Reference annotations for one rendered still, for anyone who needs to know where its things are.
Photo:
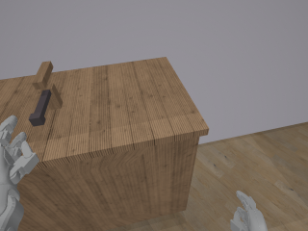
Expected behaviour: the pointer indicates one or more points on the left robot hand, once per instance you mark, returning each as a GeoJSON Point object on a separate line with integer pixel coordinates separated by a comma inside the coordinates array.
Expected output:
{"type": "Point", "coordinates": [13, 166]}

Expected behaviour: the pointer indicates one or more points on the right robot hand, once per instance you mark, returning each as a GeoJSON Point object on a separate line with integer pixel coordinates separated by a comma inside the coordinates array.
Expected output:
{"type": "Point", "coordinates": [252, 217]}

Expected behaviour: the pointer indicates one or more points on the left robot forearm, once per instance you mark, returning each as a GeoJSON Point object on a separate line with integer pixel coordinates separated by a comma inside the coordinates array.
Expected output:
{"type": "Point", "coordinates": [11, 210]}

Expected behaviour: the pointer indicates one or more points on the counter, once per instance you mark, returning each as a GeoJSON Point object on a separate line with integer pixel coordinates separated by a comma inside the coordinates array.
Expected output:
{"type": "Point", "coordinates": [117, 147]}

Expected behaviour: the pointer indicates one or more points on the tap lever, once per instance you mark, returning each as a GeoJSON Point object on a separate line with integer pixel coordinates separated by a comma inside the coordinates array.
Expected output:
{"type": "Point", "coordinates": [37, 117]}

